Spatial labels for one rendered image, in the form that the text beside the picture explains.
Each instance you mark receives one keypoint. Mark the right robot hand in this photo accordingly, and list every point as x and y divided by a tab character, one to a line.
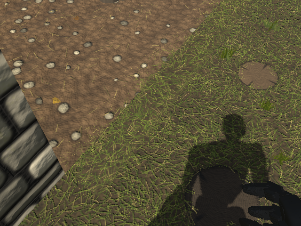
288	213

